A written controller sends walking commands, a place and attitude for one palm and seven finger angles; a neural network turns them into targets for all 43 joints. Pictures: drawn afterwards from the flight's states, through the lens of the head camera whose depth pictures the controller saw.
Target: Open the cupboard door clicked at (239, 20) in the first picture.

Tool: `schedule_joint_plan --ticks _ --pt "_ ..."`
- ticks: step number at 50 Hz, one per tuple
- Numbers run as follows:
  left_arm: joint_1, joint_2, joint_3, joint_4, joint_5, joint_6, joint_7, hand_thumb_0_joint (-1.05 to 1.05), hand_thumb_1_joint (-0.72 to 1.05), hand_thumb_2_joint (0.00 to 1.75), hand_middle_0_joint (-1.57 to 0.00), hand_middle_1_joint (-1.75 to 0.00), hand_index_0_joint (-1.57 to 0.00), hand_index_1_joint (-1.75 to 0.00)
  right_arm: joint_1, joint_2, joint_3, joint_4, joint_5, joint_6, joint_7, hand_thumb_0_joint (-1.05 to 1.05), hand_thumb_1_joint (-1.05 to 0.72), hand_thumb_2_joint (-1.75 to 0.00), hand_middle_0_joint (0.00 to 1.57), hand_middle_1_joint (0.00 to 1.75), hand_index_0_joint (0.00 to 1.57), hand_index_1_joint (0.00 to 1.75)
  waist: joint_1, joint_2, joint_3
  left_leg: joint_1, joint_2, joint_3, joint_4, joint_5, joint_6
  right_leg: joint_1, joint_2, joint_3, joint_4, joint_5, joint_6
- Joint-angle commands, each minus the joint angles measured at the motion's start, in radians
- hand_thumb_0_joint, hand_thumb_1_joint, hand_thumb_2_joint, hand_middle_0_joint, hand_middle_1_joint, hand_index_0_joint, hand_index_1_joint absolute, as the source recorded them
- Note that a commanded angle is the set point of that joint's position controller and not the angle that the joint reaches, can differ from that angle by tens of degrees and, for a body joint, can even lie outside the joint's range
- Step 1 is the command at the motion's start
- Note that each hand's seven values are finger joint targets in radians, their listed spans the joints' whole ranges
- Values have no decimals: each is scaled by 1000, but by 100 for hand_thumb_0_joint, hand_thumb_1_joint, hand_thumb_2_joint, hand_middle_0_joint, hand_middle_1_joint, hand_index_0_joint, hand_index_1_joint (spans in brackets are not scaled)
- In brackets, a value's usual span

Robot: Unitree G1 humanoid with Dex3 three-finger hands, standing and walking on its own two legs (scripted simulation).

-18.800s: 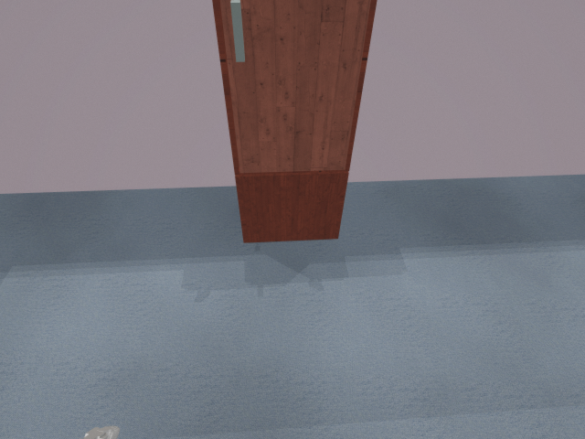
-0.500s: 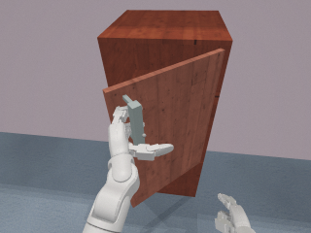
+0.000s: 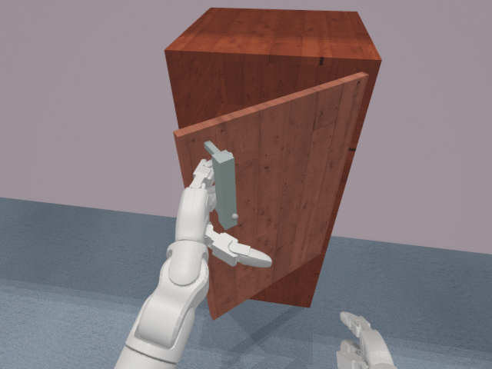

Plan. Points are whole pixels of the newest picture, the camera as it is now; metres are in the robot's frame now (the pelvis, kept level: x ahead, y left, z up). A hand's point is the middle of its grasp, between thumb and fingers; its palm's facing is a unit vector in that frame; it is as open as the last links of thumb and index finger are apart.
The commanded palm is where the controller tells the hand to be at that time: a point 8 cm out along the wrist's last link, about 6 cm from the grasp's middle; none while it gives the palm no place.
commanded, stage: slide the hand sideways off the handle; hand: left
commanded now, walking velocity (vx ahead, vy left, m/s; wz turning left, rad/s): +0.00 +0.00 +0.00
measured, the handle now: (219, 185) +0.35 +0.09 +0.16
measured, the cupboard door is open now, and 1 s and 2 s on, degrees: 42 43 43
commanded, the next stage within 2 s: draw the hand back to the body in 1.08 s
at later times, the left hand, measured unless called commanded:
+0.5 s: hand (223, 232) +0.26 +0.07 +0.15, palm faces -0.11 -0.99 -0.03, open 16.2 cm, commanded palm +0.22 +0.13 +0.15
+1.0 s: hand (161, 259) +0.22 +0.14 +0.14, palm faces +0.03 -1.00 -0.09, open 16.2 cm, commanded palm +0.18 +0.19 +0.15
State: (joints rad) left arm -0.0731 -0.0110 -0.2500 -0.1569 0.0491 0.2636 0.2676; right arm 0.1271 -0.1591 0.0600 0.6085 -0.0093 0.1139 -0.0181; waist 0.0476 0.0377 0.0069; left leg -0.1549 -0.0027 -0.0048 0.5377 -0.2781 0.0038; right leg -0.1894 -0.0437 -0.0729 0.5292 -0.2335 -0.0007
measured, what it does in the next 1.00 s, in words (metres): stands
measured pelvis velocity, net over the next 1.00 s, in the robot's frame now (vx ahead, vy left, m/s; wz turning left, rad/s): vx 0.03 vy -0.03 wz -0.01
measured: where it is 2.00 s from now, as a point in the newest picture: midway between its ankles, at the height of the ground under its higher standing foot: outside the picture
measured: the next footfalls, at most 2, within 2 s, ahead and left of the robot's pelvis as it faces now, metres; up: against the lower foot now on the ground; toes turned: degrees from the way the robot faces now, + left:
none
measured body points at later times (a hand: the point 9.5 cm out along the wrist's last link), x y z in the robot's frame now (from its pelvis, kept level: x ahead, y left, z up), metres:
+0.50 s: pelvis +0.02 -0.02 +0.00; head -0.02 -0.04 +0.45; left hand +0.26 +0.12 +0.16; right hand +0.22 -0.22 -0.06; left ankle +0.02 +0.12 -0.73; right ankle +0.04 -0.12 -0.73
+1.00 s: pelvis +0.03 -0.03 +0.00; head -0.01 -0.05 +0.45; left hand +0.21 +0.20 +0.15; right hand +0.22 -0.24 -0.07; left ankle +0.02 +0.12 -0.73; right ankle +0.04 -0.12 -0.73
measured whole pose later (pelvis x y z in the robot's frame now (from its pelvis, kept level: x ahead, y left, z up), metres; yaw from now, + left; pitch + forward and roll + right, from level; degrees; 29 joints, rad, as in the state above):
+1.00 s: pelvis +0.03 -0.03 +0.00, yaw -1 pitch -4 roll -1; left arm 0.50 0.23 0.17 -0.51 -0.26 0.14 -0.18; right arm 0.25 -0.23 0.06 0.53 0.04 -0.11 -0.06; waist 0.05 0.07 -0.04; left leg -0.15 0.06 -0.01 0.57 -0.35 -0.04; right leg -0.19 0.01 -0.08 0.54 -0.29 -0.03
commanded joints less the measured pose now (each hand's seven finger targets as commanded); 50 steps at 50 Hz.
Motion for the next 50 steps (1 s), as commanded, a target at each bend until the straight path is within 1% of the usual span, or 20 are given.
schedule_joint_plan --ticks 1,2,4,6,9,12,17,18,19,20,24,26,31,34,35,38,42,45,46,50 --pt "-395 -20 -93 -238 -94 -126 -299 0 -50 30 -15 -30 -15 -30 -174 -97 -8 -222 25 -74 -37 0 -90 -90 20 30 20 30 -52 -10 -150 31 -6 -35 -116 63 22 7 34 3 -84 28 -50" --pt "-400 -24 -65 -239 -134 -114 -306 0 -50 30 -15 -30 -15 -30 -189 -99 -5 -223 30 -89 -40 0 -90 -90 20 30 20 30 -46 -9 -134 19 -6 -40 -121 27 17 1 37 0 -90 -10 -48" --pt "-347 -25 -3 -250 -190 -85 -296 0 -50 30 -15 -30 -15 -30 -198 -103 -4 -225 33 -118 -39 0 -90 -90 20 30 20 30 -26 -70 -128 1 -4 -48 -126 9 13 6 42 -13 -94 -36 -40" --pt "-270 -6 53 -257 -213 -66 -270 0 -50 30 -15 -30 -15 -30 -201 -105 -5 -224 32 -133 -33 0 -90 -90 20 30 20 30 -8 -109 -130 -11 -1 -47 -129 8 11 10 42 -16 -99 -52 -33" --pt "-213 30 82 -309 -177 -57 -230 0 -50 30 -15 -30 -15 -30 -190 -109 -12 -231 27 -139 -17 0 -90 -90 20 30 20 30 2 -115 -129 -17 -3 -30 -118 41 12 17 39 0 -107 -39 -31" --pt "-135 77 112 -344 -141 -61 -212 0 -50 30 -15 -30 -15 -30 -185 -109 -13 -242 24 -127 -7 0 -90 -90 20 30 20 30 10 -63 -120 -22 -2 -12 -115 59 12 22 36 11 -111 -26 -35" --pt "-44 159 200 -398 -141 -53 -222 0 -50 30 -15 -30 -15 -30 -179 -108 -9 -261 22 -114 -13 0 -90 -90 20 30 20 30 19 -93 -116 -26 -4 3 -108 74 19 47 33 33 -138 -18 -31" --pt "-18 160 206 -419 -142 -54 -229 0 -50 30 -15 -30 -15 -30 -181 -108 -12 -267 21 -113 -14 0 -90 -90 20 30 20 30 23 -66 -132 -17 -4 11 -102 97 19 60 34 40 -134 11 -31" --pt "17 162 212 -437 -145 -53 -234 0 -50 30 -15 -30 -15 -30 -176 -107 -12 -273 22 -113 -14 0 -90 -90 20 30 20 30 23 -80 -149 -9 -3 16 -98 117 21 70 35 36 -129 43 -29" --pt "52 161 215 -442 -149 -52 -239 0 -50 30 -15 -30 -15 -30 -173 -108 -11 -274 22 -112 -13 0 -90 -90 20 30 20 30 25 -40 -140 -10 -2 15 -99 130 17 72 36 31 -121 65 -32" --pt "168 196 259 -513 -176 -62 -268 0 -50 30 -15 -30 -15 -30 -152 -113 -14 -282 28 -122 -14 0 -90 -90 20 30 20 30 22 -83 -150 -10 3 26 -85 176 22 88 42 33 -109 157 -21" --pt "183 194 256 -539 -184 -71 -279 0 -50 30 -15 -30 -15 -30 -144 -115 -15 -284 29 -130 -17 0 -90 -90 20 30 20 30 14 -42 -124 -6 4 26 -84 164 21 60 44 28 -112 140 -20" --pt "238 247 318 -557 -208 -102 -311 0 -50 30 -15 -30 -15 -30 -111 -126 -19 -275 30 -170 -35 0 -90 -90 20 30 20 30 1 -77 -98 -7 4 22 -64 146 25 33 43 38 -128 107 -10" --pt "301 278 366 -569 -226 -123 -337 0 -50 30 -15 -30 -15 -30 -95 -129 -24 -273 32 -196 -39 0 -90 -90 20 30 20 30 10 -66 -120 -7 1 23 -52 176 25 54 41 43 -115 154 -10" --pt "343 274 369 -563 -234 -127 -345 0 -50 30 -15 -30 -15 -30 -92 -130 -22 -270 32 -202 -39 0 -90 -90 20 30 20 30 15 -19 -112 -6 1 22 -53 180 23 48 42 32 -108 163 -15" --pt "360 299 411 -570 -255 -144 -367 0 -50 30 -15 -30 -15 -30 -79 -133 -24 -268 35 -221 -43 0 -90 -90 20 30 20 30 12 -59 -118 -21 2 22 -50 184 21 59 41 36 -102 181 -8" --pt "463 337 484 -555 -289 -162 -396 0 -50 30 -15 -30 -15 -30 -61 -138 -27 -264 39 -244 -43 0 -90 -90 20 30 20 30 24 -52 -114 -38 3 22 -37 209 19 69 39 37 -89 240 -5" --pt "487 342 496 -567 -311 -181 -419 0 -50 30 -15 -30 -15 -30 -59 -144 -31 -263 42 -266 -42 0 -90 -90 20 30 20 30 22 -29 -89 -47 3 20 -29 201 18 49 38 36 -91 227 -6" --pt "476 358 512 -571 -317 -190 -424 0 -50 30 -15 -30 -15 -30 -55 -147 -31 -262 44 -274 -43 0 -90 -90 20 30 20 30 18 -54 -87 -51 4 17 -31 187 18 42 39 37 -96 201 -3" --pt "450 347 476 -586 -336 -224 -477 0 -50 30 -15 -30 -15 -30 -43 -162 -37 -258 49 -329 -53 0 -90 -90 20 30 20 30 -5 -52 -77 -41 1 11 -5 153 23 4 34 56 -119 127 1"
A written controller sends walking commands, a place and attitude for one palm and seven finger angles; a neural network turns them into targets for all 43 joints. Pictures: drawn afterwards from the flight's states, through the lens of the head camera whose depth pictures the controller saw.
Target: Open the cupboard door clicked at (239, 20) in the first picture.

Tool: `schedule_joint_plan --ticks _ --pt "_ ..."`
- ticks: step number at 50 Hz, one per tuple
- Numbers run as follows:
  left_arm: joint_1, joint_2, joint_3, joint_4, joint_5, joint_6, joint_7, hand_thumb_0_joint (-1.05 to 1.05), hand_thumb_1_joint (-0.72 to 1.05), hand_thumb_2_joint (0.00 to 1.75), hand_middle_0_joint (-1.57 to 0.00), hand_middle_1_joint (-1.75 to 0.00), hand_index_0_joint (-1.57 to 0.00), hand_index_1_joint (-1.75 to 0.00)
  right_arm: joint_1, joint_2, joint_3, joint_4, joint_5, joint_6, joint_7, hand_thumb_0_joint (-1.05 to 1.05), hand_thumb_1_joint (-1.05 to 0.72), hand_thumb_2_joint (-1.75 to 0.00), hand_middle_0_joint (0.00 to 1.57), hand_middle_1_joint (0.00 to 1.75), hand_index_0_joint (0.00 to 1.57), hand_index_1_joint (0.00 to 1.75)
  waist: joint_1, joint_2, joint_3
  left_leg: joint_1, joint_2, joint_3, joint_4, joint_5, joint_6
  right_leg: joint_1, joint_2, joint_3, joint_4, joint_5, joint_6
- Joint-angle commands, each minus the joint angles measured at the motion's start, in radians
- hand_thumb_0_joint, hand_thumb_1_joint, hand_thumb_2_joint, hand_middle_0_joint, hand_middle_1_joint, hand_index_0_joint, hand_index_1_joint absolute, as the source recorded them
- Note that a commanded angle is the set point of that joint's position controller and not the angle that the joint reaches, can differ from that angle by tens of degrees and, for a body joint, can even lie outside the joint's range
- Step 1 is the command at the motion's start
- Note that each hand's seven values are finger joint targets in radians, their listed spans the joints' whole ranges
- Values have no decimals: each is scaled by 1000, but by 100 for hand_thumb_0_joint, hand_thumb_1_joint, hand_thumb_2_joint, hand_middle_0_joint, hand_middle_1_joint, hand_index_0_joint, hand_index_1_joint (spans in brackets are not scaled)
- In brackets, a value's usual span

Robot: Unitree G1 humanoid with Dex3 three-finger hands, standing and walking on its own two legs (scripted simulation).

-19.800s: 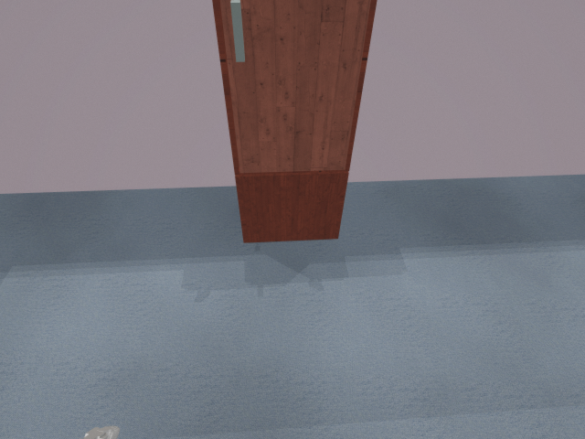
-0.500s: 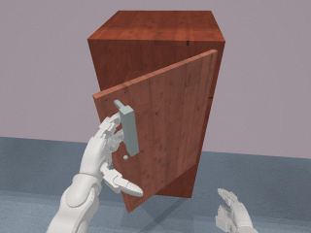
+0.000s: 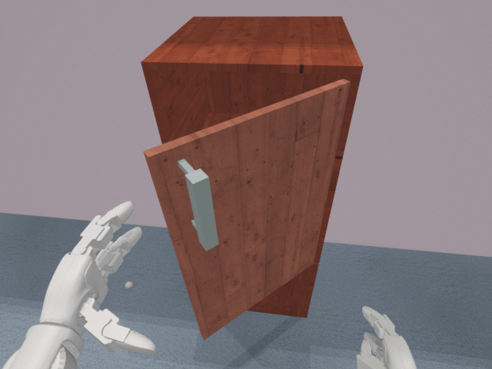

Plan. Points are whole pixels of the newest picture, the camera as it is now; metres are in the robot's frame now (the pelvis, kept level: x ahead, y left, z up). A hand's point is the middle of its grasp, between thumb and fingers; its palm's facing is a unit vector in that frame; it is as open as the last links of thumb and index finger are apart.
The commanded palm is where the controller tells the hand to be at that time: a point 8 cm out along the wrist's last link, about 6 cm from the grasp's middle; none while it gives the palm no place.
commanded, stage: slide the hand sideways off the handle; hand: left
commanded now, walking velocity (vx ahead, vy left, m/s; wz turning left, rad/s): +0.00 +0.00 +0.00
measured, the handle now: (197, 205) +0.31 +0.11 +0.16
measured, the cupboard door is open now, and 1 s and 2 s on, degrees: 43 43 43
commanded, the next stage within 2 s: draw the hand back to the body in 0.08 s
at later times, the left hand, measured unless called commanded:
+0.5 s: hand (98, 286) +0.17 +0.20 +0.15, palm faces +0.01 -1.00 -0.08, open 16.3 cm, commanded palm +0.13 +0.25 +0.16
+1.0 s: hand (66, 279) +0.18 +0.25 +0.15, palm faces +0.36 -0.87 -0.34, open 13.7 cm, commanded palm +0.13 +0.29 +0.17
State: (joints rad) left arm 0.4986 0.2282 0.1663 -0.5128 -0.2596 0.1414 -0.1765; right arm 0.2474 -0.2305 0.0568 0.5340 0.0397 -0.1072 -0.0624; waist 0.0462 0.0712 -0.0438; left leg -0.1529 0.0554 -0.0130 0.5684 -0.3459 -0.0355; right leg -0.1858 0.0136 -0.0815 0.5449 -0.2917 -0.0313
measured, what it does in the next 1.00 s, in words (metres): stands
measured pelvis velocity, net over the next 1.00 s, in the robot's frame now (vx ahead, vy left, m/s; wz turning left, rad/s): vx -0.01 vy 0.03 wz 0.00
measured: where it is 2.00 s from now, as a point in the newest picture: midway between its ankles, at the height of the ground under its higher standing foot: outside the picture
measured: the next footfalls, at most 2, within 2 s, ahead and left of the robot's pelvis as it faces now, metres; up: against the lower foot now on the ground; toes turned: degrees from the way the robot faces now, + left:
none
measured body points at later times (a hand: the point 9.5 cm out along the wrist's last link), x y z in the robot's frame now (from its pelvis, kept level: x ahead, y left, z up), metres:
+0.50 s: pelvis -0.02 +0.03 +0.00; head -0.06 +0.01 +0.45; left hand +0.16 +0.26 +0.16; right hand +0.18 -0.17 -0.05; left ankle -0.02 +0.14 -0.73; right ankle +0.01 -0.10 -0.73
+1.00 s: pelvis -0.01 +0.03 +0.01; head -0.03 +0.01 +0.46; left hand +0.15 +0.29 +0.17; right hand +0.18 -0.18 -0.07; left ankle -0.02 +0.14 -0.73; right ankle +0.01 -0.10 -0.73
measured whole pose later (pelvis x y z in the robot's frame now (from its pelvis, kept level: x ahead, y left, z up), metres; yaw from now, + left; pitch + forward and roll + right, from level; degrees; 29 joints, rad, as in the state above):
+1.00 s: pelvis -0.01 +0.03 +0.01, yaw +0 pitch -5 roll -1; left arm 0.51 0.29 0.20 -0.49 -0.04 -0.06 0.11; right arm 0.22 -0.22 0.05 0.63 -0.01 -0.19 -0.08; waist 0.07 0.05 0.03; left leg -0.11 0.01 0.00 0.49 -0.29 0.00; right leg -0.13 -0.02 -0.07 0.45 -0.23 0.00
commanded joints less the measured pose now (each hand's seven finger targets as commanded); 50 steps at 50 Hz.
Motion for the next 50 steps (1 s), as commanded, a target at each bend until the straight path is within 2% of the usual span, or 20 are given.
schedule_joint_plan --ticks 1,6,9,10,12,15,17,19,25,29,34,35,36,37,39,40,41,45,48,50 --pt "-128 116 67 -224 -35 -111 -47 0 -50 30 -15 -30 -15 -30 -164 -94 -34 -180 2 -124 -11 0 -90 -90 20 30 20 30 -4 -85 -17 -46 -57 15 -35 204 62 -12 -24 71 -143 152 34" --pt "-226 93 16 -195 -37 -138 -75 0 -50 30 -15 -30 -15 -30 -160 -105 -30 -151 4 -195 -21 0 -90 -90 20 30 20 30 -20 -80 26 -62 -60 -7 -41 112 63 -63 -26 66 -161 -13 33" --pt "-208 102 30 -176 -21 -129 -55 0 -50 30 -15 -30 -15 -30 -168 -100 -28 -145 2 -220 -21 0 -90 -90 20 30 20 30 2 -51 22 -75 -60 -16 -61 88 60 -58 -25 52 -150 -52 26" --pt "-205 145 66 -157 -10 -124 -37 0 -50 30 -15 -30 -15 -30 -168 -104 -29 -135 1 -220 -22 0 -90 -90 20 30 20 30 9 -54 20 -86 -59 -19 -66 78 58 -48 -27 54 -146 -61 22" --pt "-191 121 61 -174 -5 -113 -24 0 -50 30 -15 -30 -15 -30 -176 -91 -21 -146 -1 -218 -18 0 -90 -90 20 30 20 30 19 -55 11 -91 -61 -21 -89 86 56 -28 -22 31 -129 -34 21" --pt "-194 172 120 -179 -4 -95 -12 0 -50 30 -15 -30 -15 -30 -185 -95 -22 -142 -1 -211 -18 0 -90 -90 20 30 20 30 32 -29 -22 -85 -58 -19 -98 117 51 6 -18 22 -113 19 13" --pt "-183 117 75 -200 -14 -83 -22 0 -50 30 -15 -30 -15 -30 -188 -87 -13 -155 0 -209 -13 0 -90 -90 20 30 20 30 28 -7 -19 -81 -57 -17 -110 134 48 8 -13 4 -102 59 15" --pt "-226 107 56 -215 -22 -74 -35 0 -50 30 -15 -30 -15 -30 -187 -94 -14 -152 4 -210 -13 0 -90 -90 20 30 20 30 16 -1 -14 -71 -57 -17 -109 138 49 -3 -8 2 -105 73 18" --pt "-237 138 75 -179 -13 -34 -46 0 -50 30 -15 -30 -15 -30 -191 -107 -15 -137 5 -211 -19 0 -90 -90 20 30 20 30 13 -44 20 -81 -52 -32 -121 105 50 -22 -5 -1 -111 39 17" --pt "-223 162 120 -201 -16 -25 -50 0 -50 30 -15 -30 -15 -30 -190 -103 -14 -145 5 -203 -20 0 -90 -90 20 30 20 30 24 -26 -24 -65 -54 -31 -125 146 45 -2 -3 -8 -101 76 15" --pt "-239 175 149 -208 -40 -44 -62 0 -32 37 -16 -30 -16 -30 -188 -103 -12 -138 7 -207 -21 0 -90 -90 20 30 20 30 20 -4 -37 -50 -55 -32 -125 176 40 8 1 -12 -102 113 13" --pt "-223 294 175 -288 128 -138 107 0 -29 39 -16 -30 -16 -30 -183 -88 -22 -136 -25 -206 -30 0 -90 -90 20 30 20 30 43 -17 23 -109 -51 -33 -150 131 43 42 -4 23 -131 79 10" --pt "-126 183 119 -219 145 -160 171 0 -26 40 -16 -30 -16 -30 -179 -77 -20 -127 -37 -203 -32 0 -90 -90 20 30 20 30 28 -46 67 -116 -49 -27 -160 108 38 19 -11 22 -149 50 6" --pt "-62 134 85 -172 151 -166 196 0 -22 42 -16 -30 -16 -30 -166 -79 -21 -120 -39 -194 -26 0 -90 -90 20 30 20 30 22 -77 88 -125 -45 -30 -164 114 38 14 -13 19 -148 54 6" --pt "-95 159 86 -234 184 -206 235 0 -15 45 -16 -30 -16 -30 -166 -85 -30 -113 -39 -173 -18 0 -90 -90 20 30 20 30 20 22 50 -82 -42 -17 -167 147 38 42 -19 30 -147 90 2" --pt "-88 185 100 -220 195 -221 254 0 -12 47 -16 -30 -16 -30 -167 -89 -34 -103 -42 -169 -20 0 -90 -90 20 30 20 30 23 35 50 -76 -41 -13 -168 154 38 53 -22 33 -152 100 0" --pt "-101 171 85 -246 204 -237 264 0 -8 48 -16 -30 -16 -30 -164 -87 -35 -107 -45 -165 -17 0 -90 -90 20 30 20 30 19 42 26 -59 -43 -13 -173 171 39 66 -23 33 -151 112 0" --pt "-103 216 122 -211 227 -271 303 0 6 54 -17 -30 -17 -30 -166 -92 -48 -87 -50 -152 -26 0 -90 -90 20 30 20 30 17 -15 7 -20 -37 -8 -184 185 45 86 -25 37 -171 115 4" --pt "-105 211 137 -183 230 -284 315 0 17 58 -17 -30 -17 -30 -173 -86 -50 -79 -49 -137 -31 0 -90 -90 20 30 20 30 18 -44 14 -7 -38 -5 -195 198 47 93 -26 35 -182 118 6" --pt "-107 237 167 -163 233 -291 321 0 23 62 -18 -30 -18 -30 -182 -89 -53 -67 -49 -129 -33 0 -90 -90 20 30 20 30 23 -22 15 3 -38 -4 -196 226 46 107 -28 39 -185 146 3"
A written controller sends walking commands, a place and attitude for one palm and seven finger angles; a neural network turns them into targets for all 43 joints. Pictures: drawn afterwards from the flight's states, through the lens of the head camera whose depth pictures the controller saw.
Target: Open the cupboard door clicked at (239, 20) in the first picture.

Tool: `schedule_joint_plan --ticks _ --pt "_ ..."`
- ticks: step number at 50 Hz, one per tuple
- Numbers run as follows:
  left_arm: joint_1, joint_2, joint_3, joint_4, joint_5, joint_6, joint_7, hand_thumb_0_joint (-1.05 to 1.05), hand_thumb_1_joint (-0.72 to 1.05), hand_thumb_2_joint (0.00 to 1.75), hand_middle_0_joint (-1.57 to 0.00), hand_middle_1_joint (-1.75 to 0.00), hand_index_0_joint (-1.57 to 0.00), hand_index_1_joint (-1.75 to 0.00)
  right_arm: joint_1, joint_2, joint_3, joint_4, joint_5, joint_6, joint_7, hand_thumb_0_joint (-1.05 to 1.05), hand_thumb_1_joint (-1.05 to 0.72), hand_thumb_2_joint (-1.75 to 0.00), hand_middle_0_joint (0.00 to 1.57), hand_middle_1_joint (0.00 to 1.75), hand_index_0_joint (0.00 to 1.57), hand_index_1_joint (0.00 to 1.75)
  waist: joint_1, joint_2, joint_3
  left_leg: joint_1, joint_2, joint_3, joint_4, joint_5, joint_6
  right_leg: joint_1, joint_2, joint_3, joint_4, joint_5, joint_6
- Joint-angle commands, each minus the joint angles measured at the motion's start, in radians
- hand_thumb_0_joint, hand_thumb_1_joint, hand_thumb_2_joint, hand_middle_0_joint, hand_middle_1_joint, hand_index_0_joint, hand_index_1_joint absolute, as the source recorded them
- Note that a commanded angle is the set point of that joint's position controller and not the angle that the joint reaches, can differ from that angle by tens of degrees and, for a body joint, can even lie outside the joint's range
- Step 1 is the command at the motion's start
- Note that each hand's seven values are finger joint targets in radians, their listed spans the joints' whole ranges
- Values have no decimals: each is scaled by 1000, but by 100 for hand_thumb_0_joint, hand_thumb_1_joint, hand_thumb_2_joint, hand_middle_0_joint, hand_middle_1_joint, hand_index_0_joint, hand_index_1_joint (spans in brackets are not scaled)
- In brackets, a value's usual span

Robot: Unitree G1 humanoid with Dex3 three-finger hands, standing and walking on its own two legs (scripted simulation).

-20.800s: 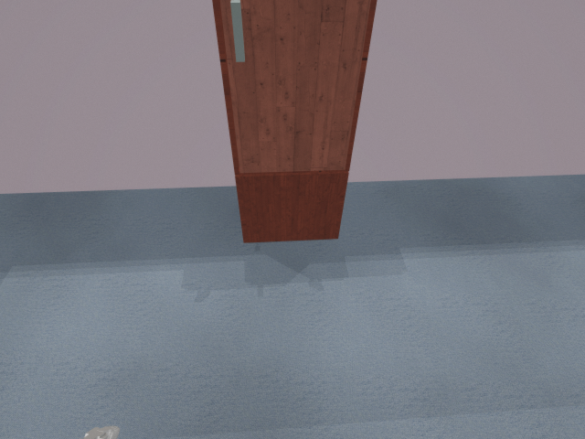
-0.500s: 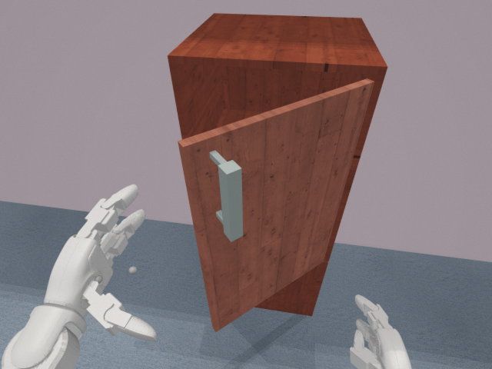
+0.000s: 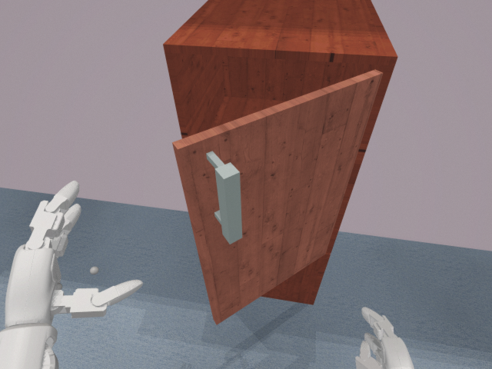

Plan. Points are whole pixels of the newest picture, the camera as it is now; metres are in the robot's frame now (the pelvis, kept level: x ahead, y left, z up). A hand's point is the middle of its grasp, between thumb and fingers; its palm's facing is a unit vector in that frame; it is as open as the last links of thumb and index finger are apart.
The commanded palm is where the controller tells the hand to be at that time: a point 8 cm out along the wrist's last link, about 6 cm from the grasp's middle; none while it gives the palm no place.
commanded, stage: draw the hand back to the body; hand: left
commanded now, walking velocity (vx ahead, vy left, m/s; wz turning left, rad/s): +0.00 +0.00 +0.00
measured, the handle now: (223, 198) +0.32 +0.08 +0.15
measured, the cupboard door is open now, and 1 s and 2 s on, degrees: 43 43 43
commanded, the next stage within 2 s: step back with the hand held close in 0.76 s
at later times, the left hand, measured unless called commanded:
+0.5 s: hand (77, 247) +0.21 +0.25 +0.16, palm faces +0.47 -0.80 -0.38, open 8.0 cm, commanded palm +0.16 +0.29 +0.17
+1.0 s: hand (65, 243) +0.20 +0.26 +0.17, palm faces +0.45 -0.79 -0.42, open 7.4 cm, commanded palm +0.14 +0.29 +0.18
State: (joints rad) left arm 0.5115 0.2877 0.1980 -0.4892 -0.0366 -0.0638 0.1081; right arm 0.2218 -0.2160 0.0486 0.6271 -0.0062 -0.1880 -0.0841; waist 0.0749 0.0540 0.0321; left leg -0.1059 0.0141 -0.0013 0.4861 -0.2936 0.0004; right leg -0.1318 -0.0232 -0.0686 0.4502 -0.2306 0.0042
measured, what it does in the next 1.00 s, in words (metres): stands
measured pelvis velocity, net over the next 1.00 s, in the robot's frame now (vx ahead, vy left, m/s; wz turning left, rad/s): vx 0.00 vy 0.00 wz -0.02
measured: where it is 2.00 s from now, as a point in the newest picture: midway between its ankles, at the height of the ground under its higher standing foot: outside the picture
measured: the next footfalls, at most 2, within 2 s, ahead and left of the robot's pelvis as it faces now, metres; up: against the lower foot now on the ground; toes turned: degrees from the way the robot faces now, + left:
right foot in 1.92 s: -0.24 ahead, -0.10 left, +0.00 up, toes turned -4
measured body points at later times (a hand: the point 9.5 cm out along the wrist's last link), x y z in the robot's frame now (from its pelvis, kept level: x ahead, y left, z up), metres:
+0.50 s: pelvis +0.01 -0.01 +0.00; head -0.01 -0.03 +0.45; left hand +0.18 +0.29 +0.18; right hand +0.20 -0.24 -0.08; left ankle -0.01 +0.12 -0.74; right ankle +0.01 -0.12 -0.74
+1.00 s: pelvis +0.00 +0.00 +0.00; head -0.01 -0.02 +0.45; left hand +0.17 +0.30 +0.19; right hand +0.18 -0.23 -0.08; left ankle -0.01 +0.12 -0.74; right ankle +0.01 -0.12 -0.74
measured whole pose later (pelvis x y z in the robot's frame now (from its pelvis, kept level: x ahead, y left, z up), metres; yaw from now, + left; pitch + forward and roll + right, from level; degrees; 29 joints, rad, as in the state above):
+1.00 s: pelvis +0.00 +0.00 +0.00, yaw -1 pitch -4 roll -1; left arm 0.44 0.34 0.38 -0.39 -0.05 -0.16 0.11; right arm 0.17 -0.22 0.02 0.62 0.00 -0.08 -0.07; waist 0.04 0.06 0.05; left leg -0.11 0.03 0.01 0.44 -0.26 -0.01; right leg -0.12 0.00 -0.06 0.37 -0.18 0.00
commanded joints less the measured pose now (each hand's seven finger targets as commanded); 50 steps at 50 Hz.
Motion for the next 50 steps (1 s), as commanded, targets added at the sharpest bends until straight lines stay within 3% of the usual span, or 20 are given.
schedule_joint_plan --ticks 1,7,10,19,20,23,26,29,32,39,43,44,45,46,47,48,50 --pt "-119 158 127 -185 11 -90 36 0 27 63 -18 -30 -18 -30 -157 -97 -45 -159 -3 -44 -11 0 -90 -90 20 30 20 30 -6 22 -65 -35 2 -10 -117 190 9 56 7 24 -88 97 -32" --pt "-114 179 176 -107 0 -94 34 0 48 72 -19 -30 -19 -30 -163 -98 -54 -147 -2 -12 -10 0 -90 -90 20 30 20 30 -1 -30 -48 -21 6 0 -122 242 12 71 8 28 -100 151 -26" --pt "-122 213 214 -92 -1 -99 35 0 58 76 -19 -30 -19 -30 -172 -102 -60 -140 -1 -2 -12 0 -90 -90 20 30 20 30 6 -7 -64 -4 4 7 -119 269 14 84 7 35 -104 181 -27" --pt "-194 235 254 -60 -11 -109 33 0 90 90 -20 -30 -20 -30 -171 -103 -70 -134 3 15 -12 0 -90 -90 20 30 20 30 0 -5 -79 26 1 19 -119 287 18 84 9 42 -120 198 -21" --pt "-202 234 248 -50 -9 -108 32 0 90 90 -20 -30 -20 -30 -173 -106 -68 -131 1 14 -12 0 -90 -90 20 30 20 30 0 19 -63 22 1 15 -124 280 15 81 7 40 -123 190 -23" --pt "-180 208 224 -53 -12 -106 27 0 90 90 -20 -30 -20 -30 -171 -106 -70 -134 1 13 -7 0 -90 -90 20 30 20 30 -1 -4 -79 33 1 19 -124 303 19 88 9 37 -118 214 -19" --pt "-183 210 222 -63 -9 -107 28 0 90 90 -20 -30 -20 -30 -170 -108 -71 -132 -1 12 -5 0 -90 -90 20 30 20 30 -2 12 -79 33 1 17 -128 311 16 94 9 37 -118 222 -20" --pt "-183 223 237 -47 -12 -104 27 0 90 90 -20 -30 -20 -30 -173 -106 -72 -134 0 16 -5 0 -90 -90 20 30 20 30 0 -33 -63 26 1 17 -129 290 18 85 12 37 -128 201 -17" --pt "-195 229 245 -57 -9 -108 27 0 90 90 -20 -30 -20 -30 -175 -104 -71 -134 1 18 -5 0 -90 -90 20 30 20 30 2 9 -71 28 0 16 -134 282 15 89 12 39 -127 188 -21" --pt "-190 217 236 -44 -13 -109 24 0 90 90 -20 -30 -20 -30 -175 -102 -70 -135 0 16 -3 0 -90 -90 20 30 20 30 0 -10 -64 25 1 15 -139 248 17 83 14 43 -143 150 -19" --pt "-205 221 233 -70 -6 -112 26 0 90 90 -20 -30 -20 -30 -176 -103 -71 -132 0 10 -1 0 -90 -90 20 30 20 30 0 33 -78 30 0 14 -142 251 13 89 14 42 -139 151 -21" --pt "-258 251 248 -180 -9 -123 30 0 90 90 -20 -30 -20 -30 -188 -103 -67 -147 0 0 0 0 -90 -90 20 30 20 30 5 64 -107 38 -2 6 -139 250 13 102 13 46 -138 151 -22" --pt "-395 416 412 -229 -6 -173 42 0 90 90 -20 -30 -20 -30 -168 -107 -41 -189 13 24 1 0 -90 -90 20 30 20 30 -41 109 26 -55 8 -12 -126 157 27 -9 -28 121 -178 167 -24" --pt "-238 310 335 -109 -10 -175 27 0 90 90 -20 -30 -20 -30 -163 -97 -51 -150 6 40 -1 0 -90 -90 20 30 20 30 -49 -41 33 -73 11 -27 -108 142 33 -34 -43 117 -194 153 -16" --pt "-122 263 298 -60 -9 -159 17 0 90 90 -20 -30 -20 -30 -166 -104 -63 -155 5 55 4 0 -90 -90 20 30 20 30 -49 -99 23 -49 10 -19 -90 169 36 -57 -47 127 -205 163 -15" --pt "-75 236 276 -49 -8 -146 9 0 90 90 -20 -30 -20 -30 -157 -113 -72 -170 5 69 7 0 -90 -90 20 30 20 30 -51 -132 1 -36 13 -12 -74 194 33 -62 -52 120 -200 180 -12" --pt "-30 224 268 -70 -7 -151 8 0 90 90 -20 -30 -20 -30 -157 -123 -83 -176 4 85 6 0 -90 -90 20 30 20 30 -55 -72 -61 -34 24 -7 -67 264 29 -32 -63 98 -155 272 -13"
